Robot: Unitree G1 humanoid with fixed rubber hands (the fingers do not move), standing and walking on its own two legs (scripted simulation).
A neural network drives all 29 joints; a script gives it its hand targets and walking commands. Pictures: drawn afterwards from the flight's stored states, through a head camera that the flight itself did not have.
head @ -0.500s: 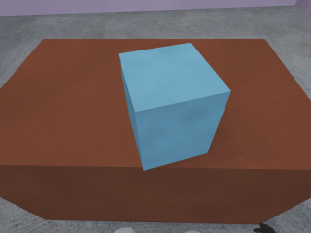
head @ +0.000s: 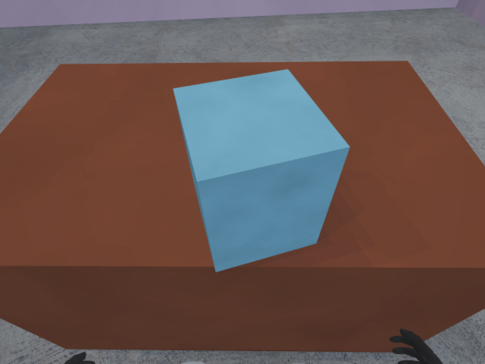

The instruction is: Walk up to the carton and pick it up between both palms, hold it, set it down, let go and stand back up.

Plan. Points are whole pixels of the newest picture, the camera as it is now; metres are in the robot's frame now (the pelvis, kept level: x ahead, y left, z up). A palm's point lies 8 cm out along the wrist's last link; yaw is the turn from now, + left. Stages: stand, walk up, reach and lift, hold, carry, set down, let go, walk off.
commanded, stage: walk up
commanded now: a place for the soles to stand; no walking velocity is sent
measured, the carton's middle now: (251, 172) +0.41 -0.01 +0.09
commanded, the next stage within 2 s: reach and lift in 0.56 s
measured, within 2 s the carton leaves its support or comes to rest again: neither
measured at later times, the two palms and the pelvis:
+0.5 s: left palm out of the picture +0.08 +0.31 -0.09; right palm out of the picture +0.11 -0.30 -0.09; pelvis -0.01 +0.00 +0.00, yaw +0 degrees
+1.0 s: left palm (98, 351) +0.16 +0.24 -0.05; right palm out of the picture +0.12 -0.30 -0.08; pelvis -0.01 -0.01 +0.01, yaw +0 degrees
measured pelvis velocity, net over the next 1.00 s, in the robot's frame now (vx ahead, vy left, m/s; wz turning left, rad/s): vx -0.01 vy -0.01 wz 0.00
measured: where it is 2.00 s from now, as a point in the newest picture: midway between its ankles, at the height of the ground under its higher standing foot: outside the picture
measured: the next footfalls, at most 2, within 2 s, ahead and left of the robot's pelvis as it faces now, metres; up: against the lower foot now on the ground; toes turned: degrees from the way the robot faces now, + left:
none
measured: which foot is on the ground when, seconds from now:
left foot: down 0.00-1.00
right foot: down 0.00-1.00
